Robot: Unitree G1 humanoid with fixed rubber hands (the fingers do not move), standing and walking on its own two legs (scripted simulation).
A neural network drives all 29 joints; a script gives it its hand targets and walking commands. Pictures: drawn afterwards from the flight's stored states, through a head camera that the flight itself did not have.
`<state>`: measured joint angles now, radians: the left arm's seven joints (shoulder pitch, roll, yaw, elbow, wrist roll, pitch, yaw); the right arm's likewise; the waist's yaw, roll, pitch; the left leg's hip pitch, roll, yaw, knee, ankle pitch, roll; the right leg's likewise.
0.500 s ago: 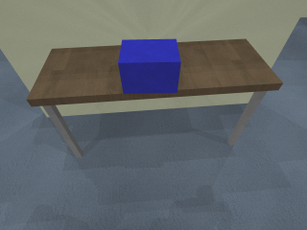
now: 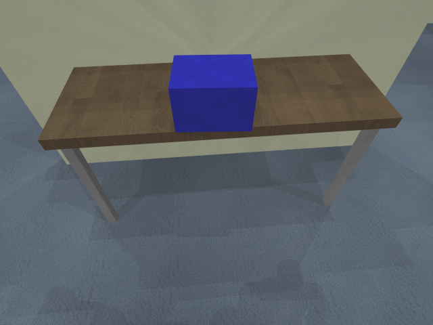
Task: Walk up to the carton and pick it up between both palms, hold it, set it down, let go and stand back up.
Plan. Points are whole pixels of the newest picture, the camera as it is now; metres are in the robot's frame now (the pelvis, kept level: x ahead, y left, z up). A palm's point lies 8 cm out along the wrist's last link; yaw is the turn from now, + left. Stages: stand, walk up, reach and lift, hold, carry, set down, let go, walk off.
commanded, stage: stand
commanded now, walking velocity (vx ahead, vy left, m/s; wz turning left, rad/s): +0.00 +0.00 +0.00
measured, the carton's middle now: (213, 93) +0.81 +0.04 -0.05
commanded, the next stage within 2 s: walk up in 0.44 s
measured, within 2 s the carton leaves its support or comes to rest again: neither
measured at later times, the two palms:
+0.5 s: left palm out of the picture -0.04 +0.19 -0.15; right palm out of the picture -0.02 -0.20 -0.15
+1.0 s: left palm out of the picture +0.04 +0.20 -0.14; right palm out of the picture +0.01 -0.28 -0.15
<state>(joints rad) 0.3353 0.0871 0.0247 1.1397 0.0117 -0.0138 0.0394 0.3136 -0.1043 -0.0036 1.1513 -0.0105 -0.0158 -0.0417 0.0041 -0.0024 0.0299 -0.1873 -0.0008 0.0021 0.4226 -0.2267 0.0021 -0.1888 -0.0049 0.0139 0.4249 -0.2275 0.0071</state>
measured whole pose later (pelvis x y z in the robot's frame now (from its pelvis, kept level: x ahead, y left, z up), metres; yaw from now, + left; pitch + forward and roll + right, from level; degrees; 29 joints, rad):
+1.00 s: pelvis +0.08 -0.04 -0.01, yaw +5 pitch -1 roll +1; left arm 0.40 0.20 0.04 0.96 0.05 -0.06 0.03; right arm 0.47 -0.19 -0.04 1.09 -0.06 0.01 0.00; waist 0.01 0.00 0.02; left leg -0.32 -0.01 -0.03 0.94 -0.49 0.01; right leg -0.12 0.01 -0.08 0.53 -0.39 -0.06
